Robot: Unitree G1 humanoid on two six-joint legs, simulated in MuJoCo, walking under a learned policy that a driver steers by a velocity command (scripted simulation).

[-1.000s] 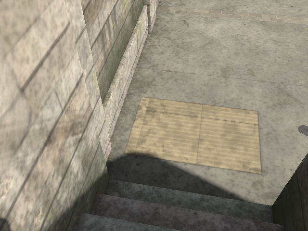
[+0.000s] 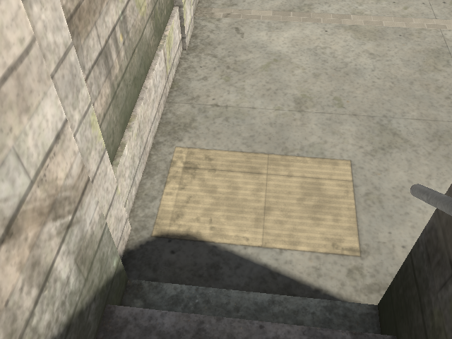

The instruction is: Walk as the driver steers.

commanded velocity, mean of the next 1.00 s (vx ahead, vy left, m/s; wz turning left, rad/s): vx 0.01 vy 0.00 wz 0.00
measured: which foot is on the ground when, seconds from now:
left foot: down 0.00-1.00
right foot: down 0.00-1.00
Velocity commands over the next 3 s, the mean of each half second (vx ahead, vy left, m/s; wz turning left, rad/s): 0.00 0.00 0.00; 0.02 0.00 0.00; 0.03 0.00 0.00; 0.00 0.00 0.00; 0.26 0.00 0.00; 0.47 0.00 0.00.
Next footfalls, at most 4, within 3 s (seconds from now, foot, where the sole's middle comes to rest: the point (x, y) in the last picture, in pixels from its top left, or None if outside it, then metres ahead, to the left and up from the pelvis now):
2.86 left None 0.25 0.14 -0.99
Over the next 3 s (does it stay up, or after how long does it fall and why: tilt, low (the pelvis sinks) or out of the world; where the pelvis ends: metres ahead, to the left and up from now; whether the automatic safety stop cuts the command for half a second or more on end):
stays up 0.24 0.07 -0.27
